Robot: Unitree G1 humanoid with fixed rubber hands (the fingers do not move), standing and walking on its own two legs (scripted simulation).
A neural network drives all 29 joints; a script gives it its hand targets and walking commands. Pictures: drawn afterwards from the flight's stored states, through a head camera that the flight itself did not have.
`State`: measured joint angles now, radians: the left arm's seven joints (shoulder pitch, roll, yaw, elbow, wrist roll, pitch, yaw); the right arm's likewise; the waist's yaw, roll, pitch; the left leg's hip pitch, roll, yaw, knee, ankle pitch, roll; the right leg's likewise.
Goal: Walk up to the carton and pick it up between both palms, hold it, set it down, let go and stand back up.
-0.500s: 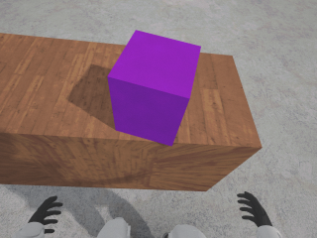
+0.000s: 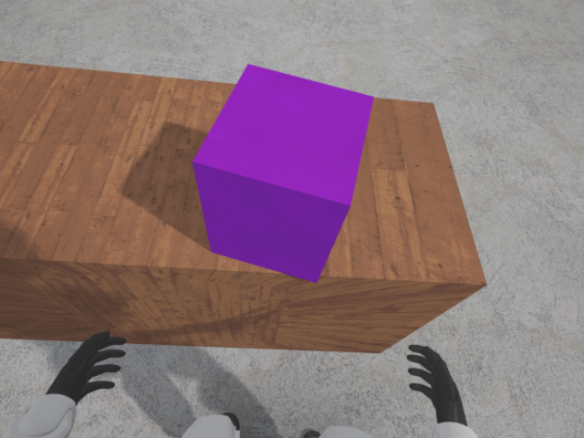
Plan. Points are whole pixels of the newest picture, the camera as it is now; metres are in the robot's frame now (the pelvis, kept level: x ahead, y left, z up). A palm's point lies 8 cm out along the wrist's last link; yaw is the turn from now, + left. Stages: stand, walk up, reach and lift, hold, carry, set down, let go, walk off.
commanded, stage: reach and lift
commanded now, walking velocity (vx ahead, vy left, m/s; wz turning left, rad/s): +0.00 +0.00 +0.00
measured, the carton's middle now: (284, 181) +0.48 +0.01 -0.01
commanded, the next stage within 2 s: none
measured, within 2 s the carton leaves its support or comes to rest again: neither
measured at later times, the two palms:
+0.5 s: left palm (35, 378) +0.18 +0.30 -0.02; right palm (412, 412) +0.14 -0.15 -0.02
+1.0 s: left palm (42, 342) +0.21 +0.29 +0.01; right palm (402, 387) +0.17 -0.13 +0.00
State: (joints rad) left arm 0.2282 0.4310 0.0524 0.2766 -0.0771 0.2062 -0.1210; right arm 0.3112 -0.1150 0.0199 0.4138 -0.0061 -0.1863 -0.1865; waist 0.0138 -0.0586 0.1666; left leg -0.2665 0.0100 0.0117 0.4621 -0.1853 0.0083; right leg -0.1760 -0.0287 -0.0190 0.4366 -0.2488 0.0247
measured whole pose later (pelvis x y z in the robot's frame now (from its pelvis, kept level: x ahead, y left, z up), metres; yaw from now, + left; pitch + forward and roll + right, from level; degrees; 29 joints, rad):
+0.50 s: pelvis +0.01 +0.02 +0.00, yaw +0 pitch -1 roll -2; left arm 0.33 0.54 0.07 0.12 -0.17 -0.01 -0.26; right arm 0.48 -0.03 0.15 0.23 0.07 -0.38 -0.34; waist 0.04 -0.06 0.16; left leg -0.27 0.01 0.01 0.52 -0.23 0.02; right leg -0.13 -0.03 -0.02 0.41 -0.25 0.03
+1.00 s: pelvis +0.01 +0.02 +0.00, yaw +0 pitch -2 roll -2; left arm 0.28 0.57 0.03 -0.01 -0.28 -0.02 -0.23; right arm 0.49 0.04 0.15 0.03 0.09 -0.24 -0.39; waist 0.05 -0.05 0.16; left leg -0.27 0.01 0.01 0.55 -0.25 0.03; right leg -0.12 -0.03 -0.02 0.41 -0.25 0.03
